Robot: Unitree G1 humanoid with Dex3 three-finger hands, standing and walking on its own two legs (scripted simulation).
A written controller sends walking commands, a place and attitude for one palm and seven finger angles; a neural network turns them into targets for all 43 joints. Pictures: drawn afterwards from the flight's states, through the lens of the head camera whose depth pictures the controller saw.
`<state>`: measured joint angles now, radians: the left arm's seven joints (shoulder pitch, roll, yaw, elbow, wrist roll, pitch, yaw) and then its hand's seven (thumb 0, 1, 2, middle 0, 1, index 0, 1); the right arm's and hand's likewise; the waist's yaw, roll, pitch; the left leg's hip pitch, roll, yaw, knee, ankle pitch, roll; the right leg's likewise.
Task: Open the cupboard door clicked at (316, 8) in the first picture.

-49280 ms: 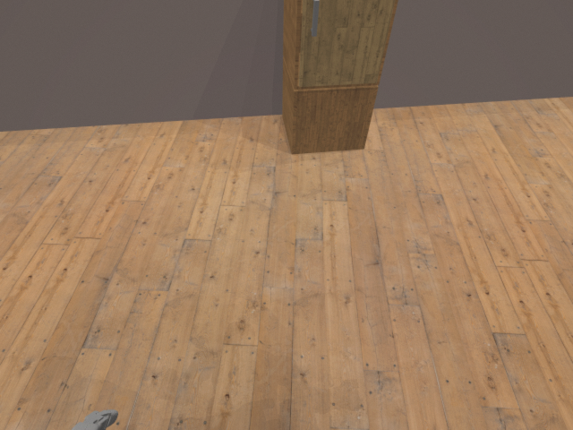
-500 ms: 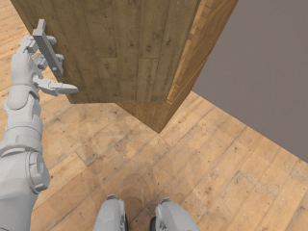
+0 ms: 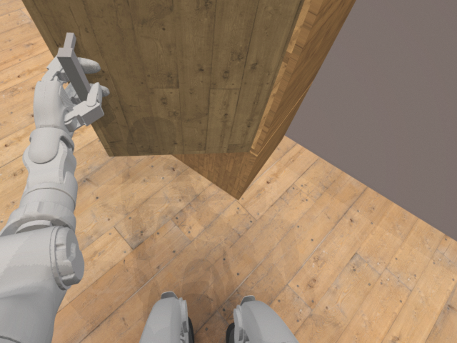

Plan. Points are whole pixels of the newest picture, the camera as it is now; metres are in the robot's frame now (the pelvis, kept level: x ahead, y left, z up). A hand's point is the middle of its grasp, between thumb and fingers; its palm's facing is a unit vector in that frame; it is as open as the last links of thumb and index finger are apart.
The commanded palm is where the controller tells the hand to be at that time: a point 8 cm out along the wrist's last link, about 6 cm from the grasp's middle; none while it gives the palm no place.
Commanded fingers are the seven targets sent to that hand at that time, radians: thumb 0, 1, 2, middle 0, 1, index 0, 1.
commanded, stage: close the thumb around the handle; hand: left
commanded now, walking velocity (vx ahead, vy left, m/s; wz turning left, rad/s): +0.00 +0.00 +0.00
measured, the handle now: (82, 77) +0.55 +0.22 +0.07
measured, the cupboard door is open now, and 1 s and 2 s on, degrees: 40 70 84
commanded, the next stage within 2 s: pull the door open along its arc in 0.06 s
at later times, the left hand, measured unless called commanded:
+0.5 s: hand (100, 123) +0.47 +0.18 +0.06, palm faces +0.07 -1.00 +0.00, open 5.5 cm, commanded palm +0.41 +0.22 +0.06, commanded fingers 0.00 0.90 0.90 -0.40 -1.35 -0.40 -1.35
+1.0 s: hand (143, 195) +0.34 +0.11 +0.06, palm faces +0.44 -0.90 +0.04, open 6.0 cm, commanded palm +0.27 +0.15 +0.06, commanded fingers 0.00 0.90 0.90 -0.40 -1.35 -0.40 -1.35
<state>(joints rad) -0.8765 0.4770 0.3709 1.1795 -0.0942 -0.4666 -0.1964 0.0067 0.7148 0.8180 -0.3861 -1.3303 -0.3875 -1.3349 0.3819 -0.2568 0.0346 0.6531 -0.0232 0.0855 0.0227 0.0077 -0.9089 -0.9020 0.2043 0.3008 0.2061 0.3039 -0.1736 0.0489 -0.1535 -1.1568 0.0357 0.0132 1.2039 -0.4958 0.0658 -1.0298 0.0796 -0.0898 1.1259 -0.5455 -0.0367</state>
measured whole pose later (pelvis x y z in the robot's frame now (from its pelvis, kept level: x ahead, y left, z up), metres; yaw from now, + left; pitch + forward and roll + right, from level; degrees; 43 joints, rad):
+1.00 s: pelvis +0.01 -0.03 +0.02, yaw +3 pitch +17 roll -1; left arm -0.09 -0.03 0.00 0.39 0.00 -0.42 0.45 0.02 0.72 0.77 -0.35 -1.30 -0.34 -1.31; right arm 0.19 -0.18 0.00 0.56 -0.06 0.07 0.07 0.01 -0.91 -0.90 0.20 0.30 0.20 0.30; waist -0.01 0.02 -0.20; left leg -0.93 0.01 0.02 1.11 -0.49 0.02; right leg -0.83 0.06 -0.08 1.10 -0.58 -0.07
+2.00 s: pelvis +0.00 -0.06 +0.02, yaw +6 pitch +16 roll +1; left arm 0.12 -0.10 -0.19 0.23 0.08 -0.40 0.53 0.00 -0.43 0.33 -0.30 -1.07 -0.30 -1.06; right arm 0.19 -0.20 -0.01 0.59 -0.07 -0.01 0.01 0.02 -0.91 -0.90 0.20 0.30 0.20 0.30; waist -0.01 0.03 -0.20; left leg -0.92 -0.01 -0.02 1.10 -0.46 -0.02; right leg -0.82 0.04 -0.12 1.12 -0.59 -0.11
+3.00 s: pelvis +0.00 -0.01 +0.00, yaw +3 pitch +16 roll -2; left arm 0.40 0.08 -0.23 -0.06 -0.04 -0.42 0.08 -0.01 -0.50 0.30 -0.19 -0.32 -0.21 -0.33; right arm 0.22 -0.19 0.03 0.42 -0.02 0.01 0.03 0.02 -0.91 -0.90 0.20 0.30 0.20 0.30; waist 0.00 0.05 -0.18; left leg -0.96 -0.01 0.02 1.19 -0.51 0.05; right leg -0.85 0.04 -0.08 1.17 -0.60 -0.05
